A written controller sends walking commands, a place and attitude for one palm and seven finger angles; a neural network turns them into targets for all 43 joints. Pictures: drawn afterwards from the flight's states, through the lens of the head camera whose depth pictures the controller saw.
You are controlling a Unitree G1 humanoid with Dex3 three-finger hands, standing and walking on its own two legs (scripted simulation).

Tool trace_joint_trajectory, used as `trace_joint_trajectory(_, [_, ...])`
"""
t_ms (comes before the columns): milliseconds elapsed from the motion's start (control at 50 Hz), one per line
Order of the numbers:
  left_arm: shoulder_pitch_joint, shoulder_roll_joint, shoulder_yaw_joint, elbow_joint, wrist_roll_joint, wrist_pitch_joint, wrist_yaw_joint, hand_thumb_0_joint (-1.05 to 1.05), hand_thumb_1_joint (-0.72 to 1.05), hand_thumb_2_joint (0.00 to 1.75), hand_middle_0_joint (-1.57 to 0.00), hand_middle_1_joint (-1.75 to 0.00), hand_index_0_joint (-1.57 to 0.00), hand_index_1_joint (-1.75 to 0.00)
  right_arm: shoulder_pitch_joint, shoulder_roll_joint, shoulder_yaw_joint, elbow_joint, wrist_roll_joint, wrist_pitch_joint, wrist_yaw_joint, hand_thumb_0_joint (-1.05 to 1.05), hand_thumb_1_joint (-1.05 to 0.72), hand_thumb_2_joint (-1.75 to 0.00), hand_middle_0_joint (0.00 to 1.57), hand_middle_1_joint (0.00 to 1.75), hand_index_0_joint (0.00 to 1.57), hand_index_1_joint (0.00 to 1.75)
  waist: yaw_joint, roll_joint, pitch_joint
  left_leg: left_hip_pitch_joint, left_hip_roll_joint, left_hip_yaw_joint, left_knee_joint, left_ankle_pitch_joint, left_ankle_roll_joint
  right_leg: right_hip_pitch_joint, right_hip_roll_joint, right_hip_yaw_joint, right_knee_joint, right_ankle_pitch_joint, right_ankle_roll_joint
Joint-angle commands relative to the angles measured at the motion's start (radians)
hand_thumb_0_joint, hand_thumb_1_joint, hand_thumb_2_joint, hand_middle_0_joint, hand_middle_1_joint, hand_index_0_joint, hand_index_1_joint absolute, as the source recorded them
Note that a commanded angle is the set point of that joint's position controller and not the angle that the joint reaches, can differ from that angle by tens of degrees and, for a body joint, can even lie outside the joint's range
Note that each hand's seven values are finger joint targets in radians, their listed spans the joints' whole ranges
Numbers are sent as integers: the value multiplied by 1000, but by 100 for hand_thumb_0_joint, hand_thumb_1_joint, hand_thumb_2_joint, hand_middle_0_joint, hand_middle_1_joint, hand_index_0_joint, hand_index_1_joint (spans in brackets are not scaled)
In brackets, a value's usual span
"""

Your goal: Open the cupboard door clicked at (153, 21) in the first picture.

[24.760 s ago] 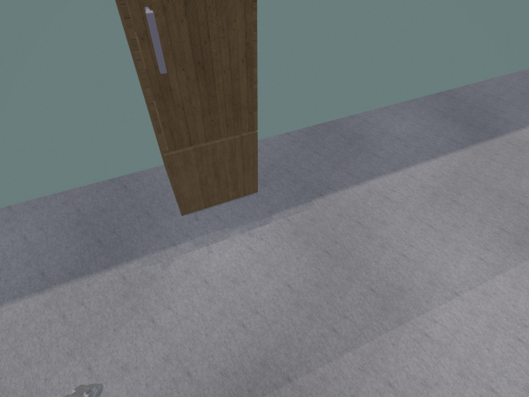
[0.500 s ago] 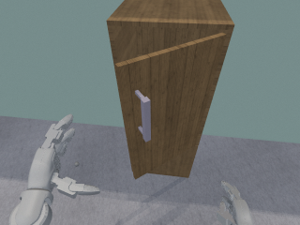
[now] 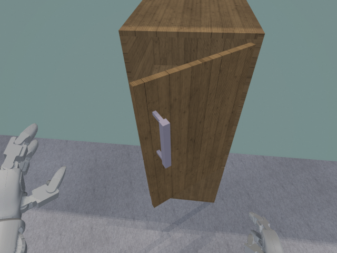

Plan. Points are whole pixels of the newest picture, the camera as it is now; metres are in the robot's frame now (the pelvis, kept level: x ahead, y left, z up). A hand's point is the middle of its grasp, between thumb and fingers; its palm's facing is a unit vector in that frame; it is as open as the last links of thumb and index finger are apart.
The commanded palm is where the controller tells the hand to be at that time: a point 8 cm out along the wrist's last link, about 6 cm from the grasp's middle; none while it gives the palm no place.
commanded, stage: draw the hand back to the body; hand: left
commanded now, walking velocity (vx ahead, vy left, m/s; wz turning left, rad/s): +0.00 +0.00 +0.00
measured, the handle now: (161, 140) +0.38 +0.07 +0.07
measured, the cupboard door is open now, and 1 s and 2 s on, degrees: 38 38 38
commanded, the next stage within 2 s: step back with the hand held close in 0.46 s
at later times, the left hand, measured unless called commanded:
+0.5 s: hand (48, 181) +0.19 +0.25 +0.15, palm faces +0.46 -0.79 -0.40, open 7.4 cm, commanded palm +0.14 +0.29 +0.17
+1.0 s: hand (32, 198) +0.16 +0.26 +0.15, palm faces +0.35 -0.79 -0.50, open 7.4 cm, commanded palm +0.10 +0.30 +0.17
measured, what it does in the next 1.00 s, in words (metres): stands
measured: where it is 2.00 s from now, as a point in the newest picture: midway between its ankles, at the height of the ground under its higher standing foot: outside the picture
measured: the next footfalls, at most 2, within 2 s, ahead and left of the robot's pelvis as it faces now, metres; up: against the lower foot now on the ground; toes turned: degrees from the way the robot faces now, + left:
right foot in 1.64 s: -0.25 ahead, -0.08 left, +0.00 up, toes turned -2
left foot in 1.82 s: -0.11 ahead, +0.09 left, +0.00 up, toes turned +0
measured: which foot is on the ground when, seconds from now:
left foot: down 0.00-1.00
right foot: down 0.00-1.00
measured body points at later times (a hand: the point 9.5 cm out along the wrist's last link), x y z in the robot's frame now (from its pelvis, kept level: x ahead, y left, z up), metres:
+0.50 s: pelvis +0.00 -0.02 +0.00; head -0.01 -0.04 +0.45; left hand +0.16 +0.29 +0.17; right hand +0.19 -0.23 -0.09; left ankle -0.01 +0.11 -0.74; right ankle -0.04 -0.13 -0.74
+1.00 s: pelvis -0.05 +0.01 -0.01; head -0.02 +0.01 +0.44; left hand +0.14 +0.30 +0.17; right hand +0.13 -0.24 -0.08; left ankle -0.01 +0.11 -0.74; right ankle -0.04 -0.13 -0.74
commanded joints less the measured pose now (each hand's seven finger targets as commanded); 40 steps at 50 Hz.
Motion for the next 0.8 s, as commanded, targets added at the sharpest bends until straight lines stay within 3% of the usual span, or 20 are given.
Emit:
trace_joint_trajectory(0, [-94, 185, 151, -217, -10, -67, 18, 0, 80, 86, -20, -30, -20, -30, -126, -104, -45, -164, 0, -49, -12, 0, -90, -90, 20, 30, 20, 30, 2, 17, -71, 46, 12, -26, -50, 291, -7, -40, 34, -12, -42, 247, -24])
trace_joint_trajectory(20, [-96, 212, 177, -214, -10, -69, 21, 0, 83, 87, -20, -30, -20, -30, -129, -109, -48, -160, 1, -52, -13, 0, -90, -90, 20, 30, 20, 30, 6, 0, -72, 48, 13, -25, -48, 281, -7, -38, 36, -10, -49, 245, -25])
trace_joint_trajectory(60, [-91, 202, 181, -206, -14, -69, 21, 0, 90, 90, -20, -30, -20, -30, -130, -104, -50, -160, 2, -52, -15, 0, -90, -90, 20, 30, 20, 30, 5, 4, -72, 50, 11, -19, -48, 276, -5, -39, 33, -9, -49, 245, -22])
trace_joint_trajectory(140, [-95, 156, 132, -174, -13, -64, 15, 0, 90, 90, -20, -30, -20, -30, -127, -111, -53, -157, 1, -52, -13, 0, -90, -90, 20, 30, 20, 30, -6, -8, -44, 51, 10, -16, -51, 260, 1, -56, 32, -8, -60, 237, -18])
trace_joint_trajectory(180, [-98, 173, 146, -184, -13, -65, 17, 0, 90, 90, -20, -30, -20, -30, -126, -114, -57, -157, 0, -51, -13, 0, -90, -90, 20, 30, 20, 30, -1, -22, -74, 60, 7, -13, -45, 275, 5, -44, 31, -6, -57, 257, -17])
trace_joint_trajectory(220, [-105, 212, 173, -202, -8, -68, 21, 0, 90, 90, -20, -30, -20, -30, -128, -115, -57, -152, -2, -56, -15, 0, -90, -90, 20, 30, 20, 30, 5, 11, -83, 67, 5, -12, -39, 287, 3, -36, 30, -3, -57, 273, -20])
trace_joint_trajectory(240, [-104, 187, 155, -211, -9, -70, 20, 0, 90, 90, -20, -30, -20, -30, -129, -108, -55, -154, -3, -56, -15, 0, -90, -90, 20, 30, 20, 30, 2, 12, -93, 70, 3, -12, -40, 293, 3, -30, 28, -4, -53, 281, -19])
trace_joint_trajectory(260, [-91, 192, 162, -203, -12, -69, 20, 0, 90, 90, -20, -30, -20, -30, -130, -107, -55, -156, -3, -56, -15, 0, -90, -90, 20, 30, 20, 30, 4, -12, -85, 63, 4, -12, -39, 295, 4, -30, 29, -6, -52, 285, -18])
trace_joint_trajectory(320, [-97, 217, 182, -217, -9, -70, 22, 0, 90, 90, -20, -30, -20, -30, -134, -108, -58, -151, -1, -60, -17, 0, -90, -90, 20, 30, 20, 30, 6, 4, -88, 75, 5, -6, -31, 303, 2, -35, 32, -3, -59, 295, -18])
trace_joint_trajectory(420, [-83, 205, 178, -185, -15, -69, 19, 0, 90, 90, -20, -30, -20, -30, -136, -105, -57, -149, 0, -58, -17, 0, -90, -90, 20, 30, 20, 30, 5, -2, -49, 66, 6, -1, -35, 270, 2, -56, 32, 0, -73, 276, -15])
trace_joint_trajectory(440, [-90, 181, 158, -182, -17, -70, 16, 0, 90, 90, -20, -30, -20, -30, -133, -102, -54, -152, 1, -55, -16, 0, -90, -90, 20, 30, 20, 30, -1, -9, -41, 57, 5, -6, -43, 259, 2, -52, 31, -2, -72, 259, -15])
trace_joint_trajectory(520, [-87, 206, 179, -173, -15, -76, 17, 0, 90, 90, -20, -30, -20, -30, -136, -107, -60, -149, 0, -60, -18, 0, -90, -90, 20, 30, 20, 30, 6, -21, -60, 69, 4, -2, -39, 247, 6, -52, 31, 4, -80, 253, -14])
trace_joint_trajectory(540, [-86, 181, 159, -167, -17, -76, 14, 0, 90, 90, -20, -30, -20, -30, -136, -101, -58, -150, 0, -58, -19, 0, -90, -90, 20, 30, 20, 30, 1, -22, -49, 63, 4, 0, -42, 239, 8, -54, 28, 5, -79, 248, -11])
trace_joint_trajectory(560, [-153, 209, 170, -257, -16, -88, 17, 0, 90, 90, -20, -30, -20, -30, -142, -104, -57, -160, 2, -63, -17, 0, -90, -90, 20, 30, 20, 30, 1, 2, -79, 73, 1, -6, -39, 247, 7, -42, 28, 5, -75, 255, -14])
trace_joint_trajectory(580, [-195, 341, 300, -278, -18, -122, 19, 0, 90, 90, -20, -30, -20, -30, -121, -138, -61, -180, 8, -38, -13, 0, -90, -90, 20, 30, 20, 30, -40, -29, 9, -2, 18, -24, 10, 217, 23, -149, -14, 62, -122, 312, -9])
trace_joint_trajectory(600, [-77, 252, 234, -182, -17, -115, 3, 0, 90, 90, -20, -30, -20, -30, -125, -121, -64, -165, 6, -19, -12, 0, -90, -90, 20, 30, 20, 30, -45, -89, -6, -5, 17, -32, 38, 211, 22, -151, -38, 59, -113, 337, -9])
trace_joint_trajectory(620, [-58, 255, 234, -204, -14, -120, 0, 0, 90, 90, -20, -30, -20, -30, -133, -127, -69, -176, 6, -9, -10, 0, -90, -90, 20, 30, 20, 30, -41, -66, -15, -7, 15, -24, 46, 226, 20, -155, -46, 59, -103, 392, -10])
trace_joint_trajectory(640, [-3, 216, 204, -195, -14, -119, -4, 0, 90, 90, -20, -30, -20, -30, -121, -121, -68, -182, 6, 3, -10, 0, -90, -90, 20, 30, 20, 30, -47, -54, -54, -4, 23, -20, 52, 272, 19, -135, -52, 43, -71, 426, -8])
trace_joint_trajectory(720, [64, 240, 227, -238, -16, -110, 6, 0, 90, 90, -20, -30, -20, -30, -116, -128, -83, -206, 13, 39, -14, 0, -90, -90, 20, 30, 20, 30, -48, -29, -160, 19, 48, -14, 70, 433, 13, -102, -48, 33, -1, 538, 1])
trace_joint_trajectory(780, [76, 253, 238, -265, -17, -101, 16, 0, 90, 90, -20, -30, -20, -30, -106, -123, -88, -228, 20, 60, -18, 0, -90, -90, 20, 30, 20, 30, -54, -77, -187, 3, 58, -15, 83, 464, 9, -100, -44, 33, 31, 565, 5])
